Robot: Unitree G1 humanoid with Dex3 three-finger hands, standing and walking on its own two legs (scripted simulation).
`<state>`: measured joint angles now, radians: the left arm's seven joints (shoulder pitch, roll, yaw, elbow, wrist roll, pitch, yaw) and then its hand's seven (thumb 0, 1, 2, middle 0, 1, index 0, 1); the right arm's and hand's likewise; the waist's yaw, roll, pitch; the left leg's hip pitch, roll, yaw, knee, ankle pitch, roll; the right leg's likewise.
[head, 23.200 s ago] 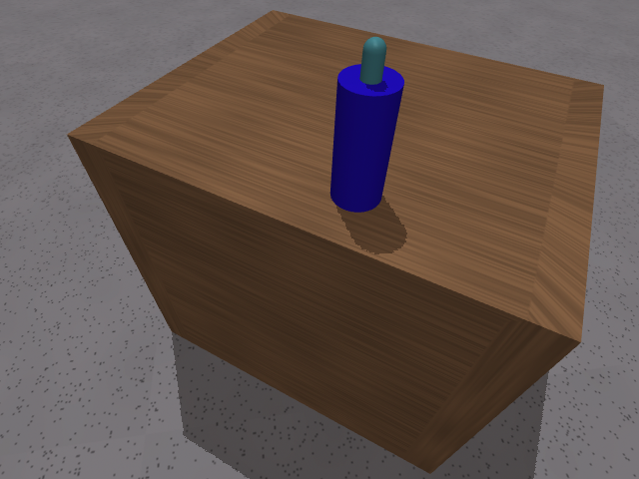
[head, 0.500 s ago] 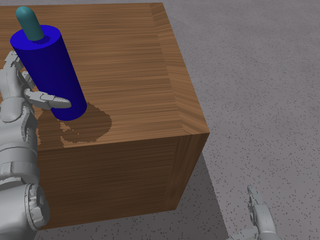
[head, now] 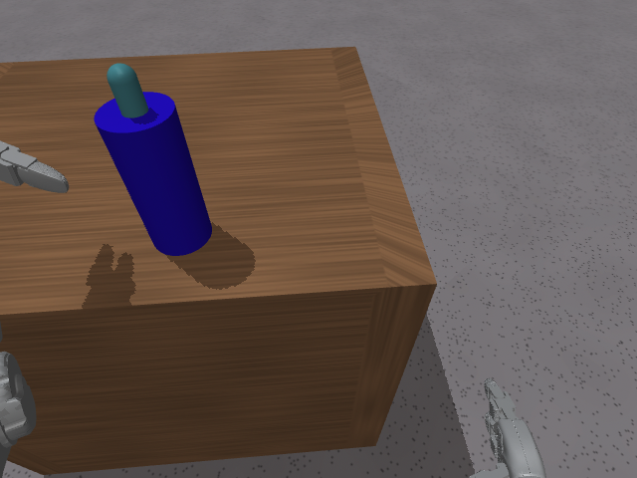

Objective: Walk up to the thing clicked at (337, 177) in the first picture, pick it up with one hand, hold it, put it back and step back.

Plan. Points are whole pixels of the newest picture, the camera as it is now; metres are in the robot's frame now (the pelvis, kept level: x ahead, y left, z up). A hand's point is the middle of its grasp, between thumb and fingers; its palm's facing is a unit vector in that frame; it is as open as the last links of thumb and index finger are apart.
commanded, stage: sink last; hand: left
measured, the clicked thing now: (156, 165) +0.47 +0.17 +0.17
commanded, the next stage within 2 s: home in 1.04 s
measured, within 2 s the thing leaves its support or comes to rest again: neither
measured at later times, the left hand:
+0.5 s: hand out of the picture +0.24 +0.25 +0.24, palm faces +0.42 -0.81 -0.40, open 17.5 cm
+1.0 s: hand out of the picture +0.15 +0.21 +0.23, palm faces +0.42 -0.76 -0.48, open 17.5 cm
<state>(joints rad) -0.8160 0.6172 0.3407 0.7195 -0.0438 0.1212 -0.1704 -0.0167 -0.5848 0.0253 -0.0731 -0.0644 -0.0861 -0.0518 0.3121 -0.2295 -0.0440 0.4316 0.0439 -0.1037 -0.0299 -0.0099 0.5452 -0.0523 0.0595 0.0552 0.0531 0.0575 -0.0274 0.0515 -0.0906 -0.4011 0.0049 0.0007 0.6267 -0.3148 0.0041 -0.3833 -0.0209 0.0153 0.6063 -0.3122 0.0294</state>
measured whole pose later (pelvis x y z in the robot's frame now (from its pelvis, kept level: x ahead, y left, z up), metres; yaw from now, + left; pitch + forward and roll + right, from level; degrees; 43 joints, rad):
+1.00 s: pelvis -0.02 -0.03 +0.01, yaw +2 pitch -4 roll +1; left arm 0.43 0.39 0.40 -0.47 -0.06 -0.33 0.01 -0.01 -0.55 0.02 -0.07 -0.05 -0.07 -0.05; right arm 0.28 -0.22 -0.16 0.58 0.02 -0.15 -0.05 -0.01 0.50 -0.06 0.06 0.06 0.05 0.06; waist 0.07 0.07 0.01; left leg -0.22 0.01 -0.04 0.52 -0.24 -0.03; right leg -0.21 -0.02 -0.03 0.55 -0.28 0.00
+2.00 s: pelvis +0.01 -0.01 +0.01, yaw +1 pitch +2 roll +0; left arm 0.26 0.18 0.03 0.53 0.00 -0.13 0.06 -0.02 -0.53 0.06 -0.06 -0.05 -0.06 -0.05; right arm 0.21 -0.21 -0.01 0.71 0.00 -0.09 -0.06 0.01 -0.88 -0.89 0.20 0.30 0.20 0.30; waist 0.00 0.00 0.04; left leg -0.27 0.01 -0.02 0.54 -0.30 -0.01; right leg -0.25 -0.02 0.00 0.53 -0.30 0.01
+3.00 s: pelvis -0.03 -0.01 +0.02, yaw +0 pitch -3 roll +0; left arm 0.20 0.37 -0.03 1.09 0.02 -0.01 -0.01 -0.01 -0.57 0.03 -0.05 -0.04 -0.05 -0.04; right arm 0.21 -0.36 0.01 1.08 -0.03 0.00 0.03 0.01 -0.90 -0.90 0.21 0.30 0.20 0.30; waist 0.00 0.00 0.03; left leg -0.17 0.01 0.01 0.39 -0.16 -0.01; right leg -0.18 -0.02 0.02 0.41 -0.18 0.01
